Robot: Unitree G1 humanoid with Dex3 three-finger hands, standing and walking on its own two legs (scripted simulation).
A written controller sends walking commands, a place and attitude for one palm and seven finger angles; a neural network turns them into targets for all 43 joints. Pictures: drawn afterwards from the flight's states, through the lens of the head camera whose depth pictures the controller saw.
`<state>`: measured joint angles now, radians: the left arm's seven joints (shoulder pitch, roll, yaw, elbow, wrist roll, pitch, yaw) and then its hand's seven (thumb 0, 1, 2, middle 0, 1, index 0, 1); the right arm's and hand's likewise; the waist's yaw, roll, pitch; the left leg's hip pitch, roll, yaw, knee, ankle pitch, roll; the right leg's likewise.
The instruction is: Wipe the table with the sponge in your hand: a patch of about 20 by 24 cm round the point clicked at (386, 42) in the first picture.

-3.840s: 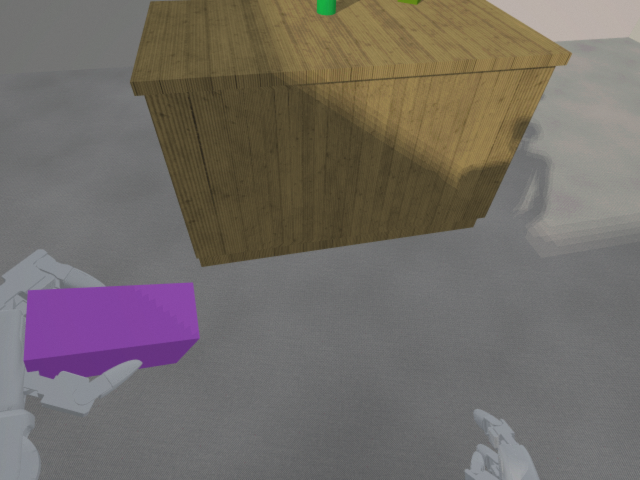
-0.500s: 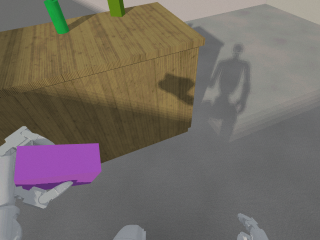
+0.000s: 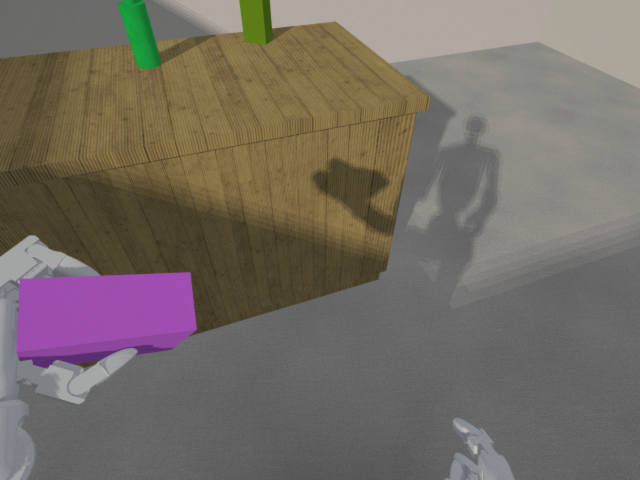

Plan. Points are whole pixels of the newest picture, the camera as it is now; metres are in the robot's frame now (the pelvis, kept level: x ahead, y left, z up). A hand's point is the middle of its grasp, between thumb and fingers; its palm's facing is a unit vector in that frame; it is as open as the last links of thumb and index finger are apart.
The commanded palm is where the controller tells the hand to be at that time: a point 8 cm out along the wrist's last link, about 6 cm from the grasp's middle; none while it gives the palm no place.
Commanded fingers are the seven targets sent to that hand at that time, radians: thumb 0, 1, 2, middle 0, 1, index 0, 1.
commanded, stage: take the last steps up to it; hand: left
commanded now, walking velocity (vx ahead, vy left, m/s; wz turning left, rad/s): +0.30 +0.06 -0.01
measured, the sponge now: (135, 318) +0.23 +0.20 +0.16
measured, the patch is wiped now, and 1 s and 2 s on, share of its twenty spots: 0.00 0.00 0.00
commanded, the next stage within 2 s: none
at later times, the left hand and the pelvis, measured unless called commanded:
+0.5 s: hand (106, 261) +0.28 +0.24 +0.18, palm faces +0.40 -0.80 -0.44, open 10.0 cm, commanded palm +0.23 +0.29 +0.18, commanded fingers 0.00 0.10 1.30 -1.20 -1.60 -1.20 -1.60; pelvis +0.07 +0.00 +0.01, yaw +1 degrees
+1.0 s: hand (169, 196) +0.40 +0.22 +0.17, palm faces +0.40 -0.77 -0.49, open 10.0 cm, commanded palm +0.33 +0.27 +0.18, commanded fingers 0.00 0.10 1.30 -1.20 -1.60 -1.20 -1.60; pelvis +0.17 -0.01 -0.01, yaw +0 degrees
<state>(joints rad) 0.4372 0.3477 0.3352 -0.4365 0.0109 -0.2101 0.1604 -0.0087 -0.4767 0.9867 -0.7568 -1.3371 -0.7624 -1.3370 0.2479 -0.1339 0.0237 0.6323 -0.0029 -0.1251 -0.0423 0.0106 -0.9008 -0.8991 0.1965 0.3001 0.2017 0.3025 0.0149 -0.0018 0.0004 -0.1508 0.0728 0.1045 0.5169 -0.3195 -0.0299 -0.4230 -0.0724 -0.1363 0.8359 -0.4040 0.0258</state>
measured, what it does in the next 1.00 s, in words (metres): walks ahead: right foot, then left foot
